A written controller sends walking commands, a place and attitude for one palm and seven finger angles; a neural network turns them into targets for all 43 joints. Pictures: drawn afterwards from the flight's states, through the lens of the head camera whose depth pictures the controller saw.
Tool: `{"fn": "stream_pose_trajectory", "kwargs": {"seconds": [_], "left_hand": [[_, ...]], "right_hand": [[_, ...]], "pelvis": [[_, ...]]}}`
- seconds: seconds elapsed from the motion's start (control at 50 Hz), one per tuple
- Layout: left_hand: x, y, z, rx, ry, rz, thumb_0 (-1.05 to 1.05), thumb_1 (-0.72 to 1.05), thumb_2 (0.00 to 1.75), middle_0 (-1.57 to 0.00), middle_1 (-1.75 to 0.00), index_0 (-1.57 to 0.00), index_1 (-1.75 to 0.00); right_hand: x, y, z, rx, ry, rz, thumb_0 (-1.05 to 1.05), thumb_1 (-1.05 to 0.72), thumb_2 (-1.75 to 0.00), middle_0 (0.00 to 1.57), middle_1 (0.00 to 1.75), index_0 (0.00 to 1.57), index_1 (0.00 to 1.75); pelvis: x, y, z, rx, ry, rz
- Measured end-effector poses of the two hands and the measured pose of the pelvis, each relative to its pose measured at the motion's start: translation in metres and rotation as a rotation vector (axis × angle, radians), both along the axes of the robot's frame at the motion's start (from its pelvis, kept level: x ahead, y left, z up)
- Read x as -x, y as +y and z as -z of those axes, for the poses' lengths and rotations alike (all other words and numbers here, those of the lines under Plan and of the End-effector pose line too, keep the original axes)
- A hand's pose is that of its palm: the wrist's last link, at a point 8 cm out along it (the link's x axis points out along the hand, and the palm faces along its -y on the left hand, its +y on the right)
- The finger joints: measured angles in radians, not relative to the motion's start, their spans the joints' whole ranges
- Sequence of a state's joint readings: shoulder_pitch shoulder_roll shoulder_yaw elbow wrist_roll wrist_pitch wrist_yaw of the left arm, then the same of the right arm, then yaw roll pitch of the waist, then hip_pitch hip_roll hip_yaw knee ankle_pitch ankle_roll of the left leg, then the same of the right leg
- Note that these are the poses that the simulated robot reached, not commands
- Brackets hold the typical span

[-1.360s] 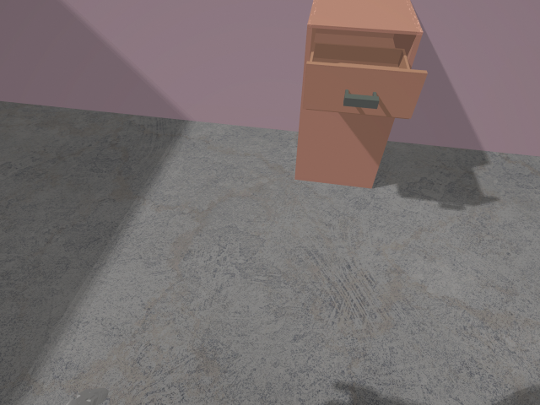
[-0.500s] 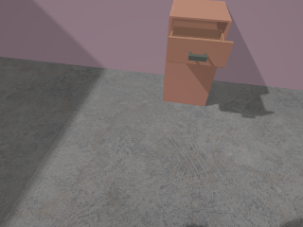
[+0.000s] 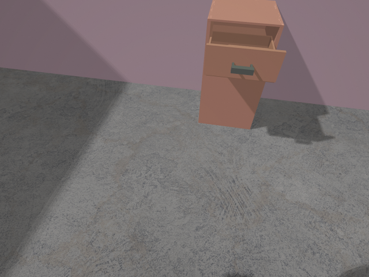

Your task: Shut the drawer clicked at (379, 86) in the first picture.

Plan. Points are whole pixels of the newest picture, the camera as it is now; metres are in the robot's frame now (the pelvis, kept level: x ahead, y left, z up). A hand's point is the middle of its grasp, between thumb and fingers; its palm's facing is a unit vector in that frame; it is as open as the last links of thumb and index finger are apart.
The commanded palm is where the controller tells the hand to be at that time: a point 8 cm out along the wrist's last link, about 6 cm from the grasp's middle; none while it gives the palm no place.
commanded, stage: look at it before walking up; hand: left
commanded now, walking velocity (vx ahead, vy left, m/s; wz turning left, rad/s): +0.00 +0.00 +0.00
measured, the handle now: (242, 67) +1.04 -0.22 -0.07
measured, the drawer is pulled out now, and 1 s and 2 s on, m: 0.30 0.30 0.30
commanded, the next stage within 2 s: walk to a spot facing it in 0.18 s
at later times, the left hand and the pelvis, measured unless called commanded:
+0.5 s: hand out of the picture +0.06 +0.23 -0.17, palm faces -0.06 -0.95 -0.32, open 7.4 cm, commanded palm none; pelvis +0.00 +0.00 -0.01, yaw -4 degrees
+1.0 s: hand out of the picture +0.07 +0.22 -0.19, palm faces -0.20 -0.96 -0.19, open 7.4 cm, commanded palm none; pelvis +0.04 +0.03 -0.01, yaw -18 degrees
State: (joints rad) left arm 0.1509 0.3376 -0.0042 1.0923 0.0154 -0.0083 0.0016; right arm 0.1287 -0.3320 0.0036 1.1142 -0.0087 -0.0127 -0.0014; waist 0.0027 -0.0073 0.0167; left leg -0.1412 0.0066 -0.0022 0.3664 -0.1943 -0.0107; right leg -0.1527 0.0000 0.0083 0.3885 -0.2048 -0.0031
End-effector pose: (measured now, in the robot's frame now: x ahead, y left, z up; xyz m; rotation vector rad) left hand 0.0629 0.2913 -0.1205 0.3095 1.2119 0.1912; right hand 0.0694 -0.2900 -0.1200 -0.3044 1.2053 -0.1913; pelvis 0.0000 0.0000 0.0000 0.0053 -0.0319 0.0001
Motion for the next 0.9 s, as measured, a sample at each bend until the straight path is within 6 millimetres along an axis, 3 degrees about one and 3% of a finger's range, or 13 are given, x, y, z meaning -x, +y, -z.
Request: {"fn": "stream_pose_trajectory", "kwargs": {"seconds": [0.4,0.58,0.7,0.8,0.9], "left_hand": [[0.002,-0.002,0.000,-0.007,0.016,-0.003,0.01,0.91,0.90,-0.21,-0.30,-0.20,-0.30],[0.005,-0.034,0.020,0.044,0.079,0.062,0.01,0.91,0.90,-0.20,-0.30,-0.20,-0.30],[0.012,-0.060,0.029,0.086,0.052,0.062,0.01,0.91,0.90,-0.20,-0.30,-0.20,-0.30],[0.028,-0.066,0.021,0.119,0.109,0.060,0.00,0.91,0.90,-0.21,-0.30,-0.20,-0.30],[0.024,-0.050,0.022,0.135,0.171,0.087,0.01,0.90,0.90,-0.21,-0.30,-0.20,-0.30]], "right_hand": [[-0.003,-0.003,0.001,0.003,-0.011,0.010,0.00,-0.90,-0.90,0.20,0.30,0.20,0.30],[0.031,0.013,0.022,-0.059,-0.013,0.124,0.00,-0.91,-0.90,0.20,0.30,0.20,0.30],[0.056,0.013,0.041,-0.101,0.054,0.160,0.00,-0.90,-0.90,0.20,0.30,0.20,0.30],[0.044,0.017,0.023,-0.095,0.008,0.181,0.01,-0.91,-0.90,0.20,0.30,0.20,0.30],[0.018,0.027,0.004,-0.067,-0.090,0.220,0.01,-0.91,-0.90,0.20,0.30,0.20,0.30]], "pelvis": [[0.000,-0.003,0.001,-0.001,0.002,0.024],[0.009,-0.008,0.014,-0.020,0.019,0.112],[0.010,-0.016,0.024,-0.011,0.024,0.133],[0.001,-0.008,0.010,-0.008,0.044,0.177],[-0.015,0.007,0.005,-0.008,0.062,0.238]]}}
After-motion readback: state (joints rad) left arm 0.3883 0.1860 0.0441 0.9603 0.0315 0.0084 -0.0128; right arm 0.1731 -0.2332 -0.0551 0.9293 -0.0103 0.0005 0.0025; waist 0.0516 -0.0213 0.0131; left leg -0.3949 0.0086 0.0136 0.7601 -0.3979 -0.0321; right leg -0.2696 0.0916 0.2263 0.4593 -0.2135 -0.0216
